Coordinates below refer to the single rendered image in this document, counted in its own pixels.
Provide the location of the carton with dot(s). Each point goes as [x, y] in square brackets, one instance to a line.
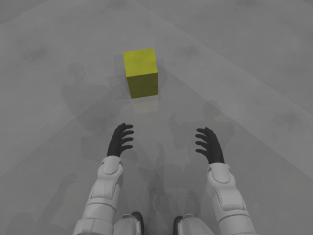
[141, 72]

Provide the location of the left robot shin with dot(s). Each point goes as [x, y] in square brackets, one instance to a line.
[128, 216]

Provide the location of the right robot hand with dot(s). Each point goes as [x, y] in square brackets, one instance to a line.
[213, 150]

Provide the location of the robot right forearm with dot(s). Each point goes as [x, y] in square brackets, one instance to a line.
[228, 204]

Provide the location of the robot left forearm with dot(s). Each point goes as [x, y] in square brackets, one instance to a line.
[101, 207]

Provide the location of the left robot hand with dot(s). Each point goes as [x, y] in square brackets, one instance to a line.
[115, 147]

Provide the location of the left robot thigh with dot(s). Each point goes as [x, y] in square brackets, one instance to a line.
[127, 226]

